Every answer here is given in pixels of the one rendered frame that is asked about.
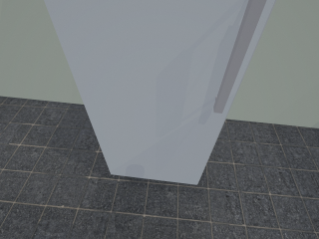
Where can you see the fridge door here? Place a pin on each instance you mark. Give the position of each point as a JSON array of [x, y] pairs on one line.
[[148, 72]]

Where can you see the handle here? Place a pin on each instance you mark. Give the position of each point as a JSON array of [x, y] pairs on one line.
[[245, 33]]

